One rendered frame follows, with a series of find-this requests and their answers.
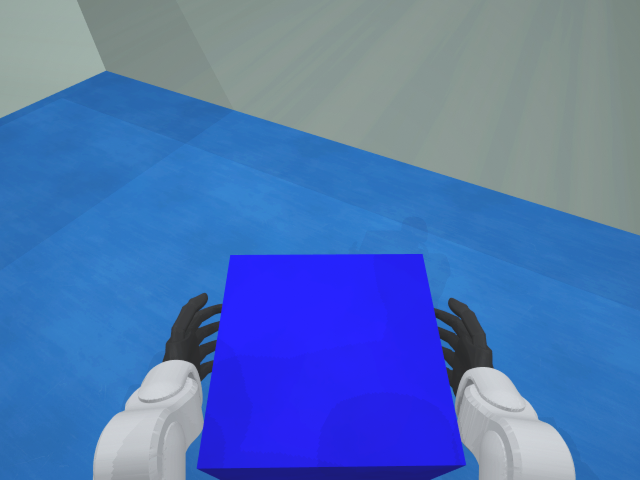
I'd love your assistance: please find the right robot forearm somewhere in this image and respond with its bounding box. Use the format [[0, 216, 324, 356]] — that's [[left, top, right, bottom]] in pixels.
[[455, 367, 576, 480]]

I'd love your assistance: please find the left robot forearm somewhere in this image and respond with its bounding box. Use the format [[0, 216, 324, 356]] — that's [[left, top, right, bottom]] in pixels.
[[93, 360, 204, 480]]

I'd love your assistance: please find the robot left hand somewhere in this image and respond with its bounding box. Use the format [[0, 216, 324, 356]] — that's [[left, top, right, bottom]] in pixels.
[[162, 293, 223, 381]]

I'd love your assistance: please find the carton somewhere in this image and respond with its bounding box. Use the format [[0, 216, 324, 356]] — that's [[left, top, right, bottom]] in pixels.
[[197, 254, 466, 480]]

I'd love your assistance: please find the robot right hand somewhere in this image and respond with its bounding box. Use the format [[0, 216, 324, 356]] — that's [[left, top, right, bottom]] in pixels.
[[434, 298, 494, 397]]

